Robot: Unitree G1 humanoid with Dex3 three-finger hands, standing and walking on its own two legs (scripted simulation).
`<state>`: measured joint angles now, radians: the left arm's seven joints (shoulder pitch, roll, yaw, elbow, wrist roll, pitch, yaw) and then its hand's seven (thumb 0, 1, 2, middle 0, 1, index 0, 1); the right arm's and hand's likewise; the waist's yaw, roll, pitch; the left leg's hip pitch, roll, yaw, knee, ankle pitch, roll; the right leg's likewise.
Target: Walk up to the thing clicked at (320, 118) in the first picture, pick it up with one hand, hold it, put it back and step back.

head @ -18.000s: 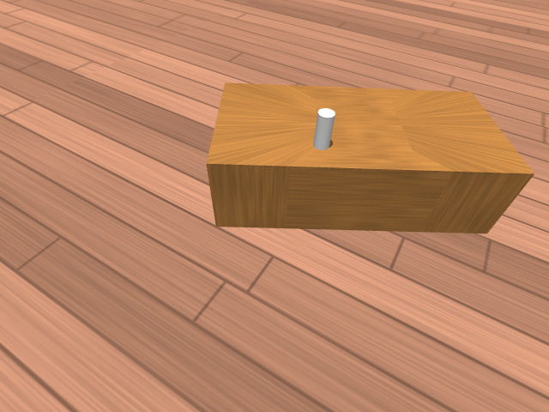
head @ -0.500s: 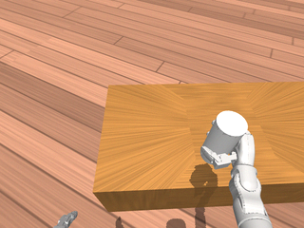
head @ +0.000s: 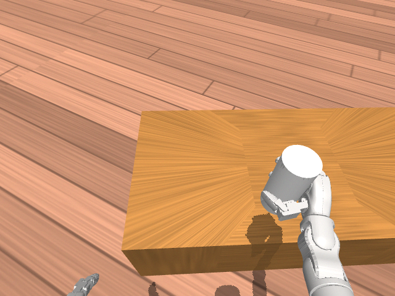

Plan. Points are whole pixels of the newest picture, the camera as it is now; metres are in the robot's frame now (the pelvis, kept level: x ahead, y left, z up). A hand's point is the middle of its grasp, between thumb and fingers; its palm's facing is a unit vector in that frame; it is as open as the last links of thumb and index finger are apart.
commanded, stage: hold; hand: right
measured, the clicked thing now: (287, 183) +0.33 -0.17 +0.06
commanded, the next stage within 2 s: crouch in 0.16 s
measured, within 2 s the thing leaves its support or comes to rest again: neither
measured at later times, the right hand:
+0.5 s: hand (281, 191) +0.33 -0.17 +0.03, palm faces +0.18 +0.98 +0.01, open 9.7 cm
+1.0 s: hand (270, 185) +0.43 -0.19 -0.11, palm faces +0.19 +0.98 +0.00, open 9.7 cm
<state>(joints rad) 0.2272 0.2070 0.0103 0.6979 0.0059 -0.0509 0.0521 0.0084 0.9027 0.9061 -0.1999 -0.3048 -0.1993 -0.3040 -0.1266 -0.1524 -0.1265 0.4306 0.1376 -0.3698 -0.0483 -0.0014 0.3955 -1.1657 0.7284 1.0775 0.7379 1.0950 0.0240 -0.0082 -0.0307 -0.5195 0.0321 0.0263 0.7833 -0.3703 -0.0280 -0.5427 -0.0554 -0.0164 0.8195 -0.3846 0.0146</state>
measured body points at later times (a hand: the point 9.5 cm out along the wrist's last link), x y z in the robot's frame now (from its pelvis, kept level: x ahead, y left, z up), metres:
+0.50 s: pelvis -0.01 +0.00 -0.01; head +0.04 -0.01 +0.44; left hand +0.12 +0.25 -0.12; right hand +0.32 -0.22 +0.03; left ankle +0.02 +0.14 -0.71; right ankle +0.02 -0.13 -0.71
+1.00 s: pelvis -0.03 +0.00 -0.12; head +0.12 -0.02 +0.31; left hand +0.04 +0.27 -0.24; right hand +0.41 -0.25 -0.11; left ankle +0.01 +0.14 -0.71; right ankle +0.02 -0.13 -0.71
